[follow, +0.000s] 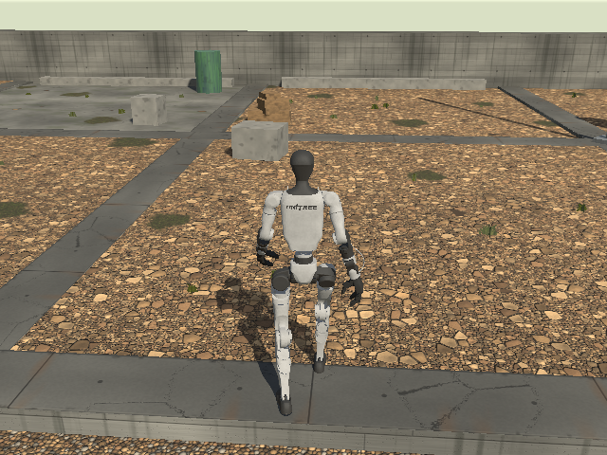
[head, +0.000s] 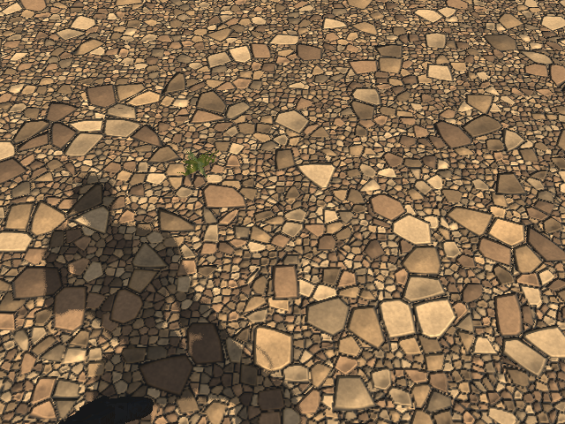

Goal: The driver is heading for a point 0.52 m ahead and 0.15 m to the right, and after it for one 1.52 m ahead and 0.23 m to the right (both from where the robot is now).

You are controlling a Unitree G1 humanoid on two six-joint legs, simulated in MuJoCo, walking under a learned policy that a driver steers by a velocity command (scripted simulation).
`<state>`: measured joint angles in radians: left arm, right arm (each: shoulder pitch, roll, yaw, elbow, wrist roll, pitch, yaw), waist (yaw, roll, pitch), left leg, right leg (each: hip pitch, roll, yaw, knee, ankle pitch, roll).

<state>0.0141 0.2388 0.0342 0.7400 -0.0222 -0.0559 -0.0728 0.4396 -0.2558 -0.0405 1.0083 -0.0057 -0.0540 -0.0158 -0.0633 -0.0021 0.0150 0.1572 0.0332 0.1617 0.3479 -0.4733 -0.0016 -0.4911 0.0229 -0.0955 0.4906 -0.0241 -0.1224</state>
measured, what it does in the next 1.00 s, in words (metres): walks ahead, turning right: left foot, then right foot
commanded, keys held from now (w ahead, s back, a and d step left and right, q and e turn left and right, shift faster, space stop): w+e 0.84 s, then w+q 0.16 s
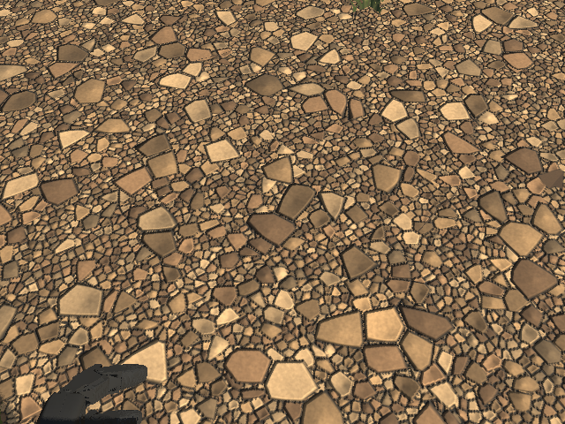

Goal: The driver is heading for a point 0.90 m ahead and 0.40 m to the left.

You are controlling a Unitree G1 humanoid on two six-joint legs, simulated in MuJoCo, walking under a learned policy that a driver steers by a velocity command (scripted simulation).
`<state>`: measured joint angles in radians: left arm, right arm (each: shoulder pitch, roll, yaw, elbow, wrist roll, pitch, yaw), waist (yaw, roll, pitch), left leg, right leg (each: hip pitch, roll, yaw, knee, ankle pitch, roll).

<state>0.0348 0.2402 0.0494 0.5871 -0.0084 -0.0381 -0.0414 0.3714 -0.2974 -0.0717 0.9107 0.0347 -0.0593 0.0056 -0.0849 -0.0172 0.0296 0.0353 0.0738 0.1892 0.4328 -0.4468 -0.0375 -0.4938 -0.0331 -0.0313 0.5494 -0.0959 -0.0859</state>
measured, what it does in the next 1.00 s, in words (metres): walks ahead, turning left: left foot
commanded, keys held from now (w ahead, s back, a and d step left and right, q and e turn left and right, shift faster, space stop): w+q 1.00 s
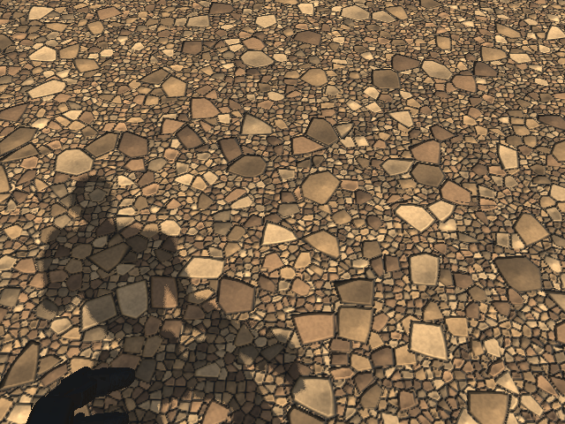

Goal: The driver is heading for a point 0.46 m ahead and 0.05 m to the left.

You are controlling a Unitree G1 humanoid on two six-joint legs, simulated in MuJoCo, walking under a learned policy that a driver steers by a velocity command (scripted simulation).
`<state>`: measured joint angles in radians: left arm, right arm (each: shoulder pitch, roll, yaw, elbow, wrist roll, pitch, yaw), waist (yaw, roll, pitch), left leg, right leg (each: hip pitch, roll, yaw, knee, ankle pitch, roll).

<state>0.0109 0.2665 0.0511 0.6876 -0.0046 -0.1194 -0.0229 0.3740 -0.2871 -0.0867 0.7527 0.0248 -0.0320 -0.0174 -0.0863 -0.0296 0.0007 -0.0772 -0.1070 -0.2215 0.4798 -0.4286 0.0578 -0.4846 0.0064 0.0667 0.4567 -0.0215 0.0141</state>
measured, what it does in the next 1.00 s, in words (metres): walks ahead, turning left: right foot, then left foot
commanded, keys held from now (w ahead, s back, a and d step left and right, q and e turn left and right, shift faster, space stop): w+q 0.42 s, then w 0.02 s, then no key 0.56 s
